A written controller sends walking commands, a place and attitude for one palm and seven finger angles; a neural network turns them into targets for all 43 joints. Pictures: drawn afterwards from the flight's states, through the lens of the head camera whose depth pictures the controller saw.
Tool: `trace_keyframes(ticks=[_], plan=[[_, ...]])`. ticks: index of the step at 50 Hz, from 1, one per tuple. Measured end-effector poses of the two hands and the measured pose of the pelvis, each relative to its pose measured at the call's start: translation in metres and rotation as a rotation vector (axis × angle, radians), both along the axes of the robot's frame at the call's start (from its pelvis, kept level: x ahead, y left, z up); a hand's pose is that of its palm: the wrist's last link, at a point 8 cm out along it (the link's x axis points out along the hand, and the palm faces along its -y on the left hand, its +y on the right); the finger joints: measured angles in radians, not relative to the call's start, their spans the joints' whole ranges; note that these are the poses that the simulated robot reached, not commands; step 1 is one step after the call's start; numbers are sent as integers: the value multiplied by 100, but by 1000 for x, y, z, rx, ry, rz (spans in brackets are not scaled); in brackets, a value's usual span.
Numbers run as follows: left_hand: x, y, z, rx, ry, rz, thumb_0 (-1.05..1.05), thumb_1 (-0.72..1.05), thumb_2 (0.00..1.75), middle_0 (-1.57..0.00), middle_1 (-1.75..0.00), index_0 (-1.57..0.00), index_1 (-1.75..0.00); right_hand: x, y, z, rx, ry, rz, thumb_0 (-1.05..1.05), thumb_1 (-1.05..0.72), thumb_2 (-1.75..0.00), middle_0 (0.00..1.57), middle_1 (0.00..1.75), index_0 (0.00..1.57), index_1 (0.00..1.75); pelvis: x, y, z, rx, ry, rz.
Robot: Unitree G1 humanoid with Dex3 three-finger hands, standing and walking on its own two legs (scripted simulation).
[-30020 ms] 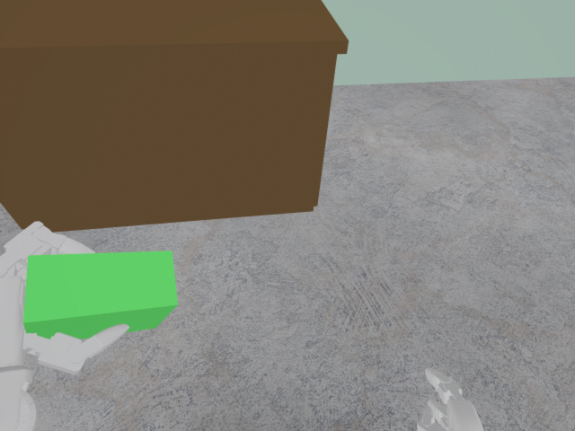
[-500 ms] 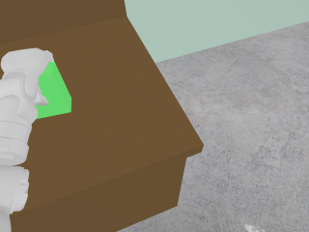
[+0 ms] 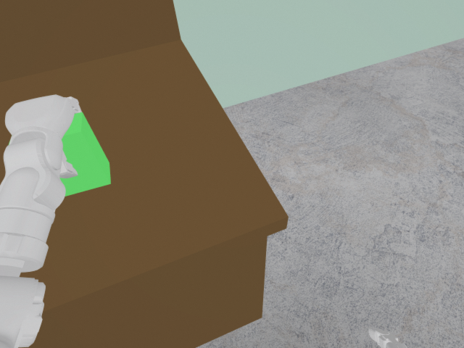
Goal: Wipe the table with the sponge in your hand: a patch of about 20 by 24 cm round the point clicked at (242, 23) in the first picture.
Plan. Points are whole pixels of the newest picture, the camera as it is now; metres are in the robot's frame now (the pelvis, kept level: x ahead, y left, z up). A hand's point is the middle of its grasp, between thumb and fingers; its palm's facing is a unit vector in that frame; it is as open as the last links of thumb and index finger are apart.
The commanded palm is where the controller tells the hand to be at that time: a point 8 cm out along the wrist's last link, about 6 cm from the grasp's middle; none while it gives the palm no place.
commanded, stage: wipe back along the middle lane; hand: left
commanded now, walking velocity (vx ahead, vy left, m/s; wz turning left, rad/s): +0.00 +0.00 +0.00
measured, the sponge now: (71, 165) +0.39 +0.32 +0.11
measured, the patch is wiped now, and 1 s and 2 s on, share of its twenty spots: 0.50 0.70 0.70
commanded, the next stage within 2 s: slide across to the third lane in 1.20 s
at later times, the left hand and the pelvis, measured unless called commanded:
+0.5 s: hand (55, 161) +0.36 +0.31 +0.16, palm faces +0.06 +0.00 -1.00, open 10.3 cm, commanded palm +0.31 +0.30 +0.19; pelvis +0.00 +0.01 +0.00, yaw -1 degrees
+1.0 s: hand (53, 185) +0.31 +0.28 +0.16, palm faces +0.15 -0.04 -0.99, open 10.3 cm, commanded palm +0.25 +0.27 +0.18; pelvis +0.00 +0.01 +0.00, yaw -1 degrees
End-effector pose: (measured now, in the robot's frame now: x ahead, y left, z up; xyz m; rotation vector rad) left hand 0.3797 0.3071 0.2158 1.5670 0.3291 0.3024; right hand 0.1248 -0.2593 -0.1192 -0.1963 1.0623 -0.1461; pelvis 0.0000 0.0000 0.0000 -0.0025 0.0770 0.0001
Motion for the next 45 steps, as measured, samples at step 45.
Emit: trace_keyframes(ticks=[45], plan=[[-88,-27,-2,-44,-150,0,2,-49,104,-67,-136,-68,-138,82,56,20,114,-228,144,1,-90,-90,19,30,20,29,0,14,-3,4,-51,-15]])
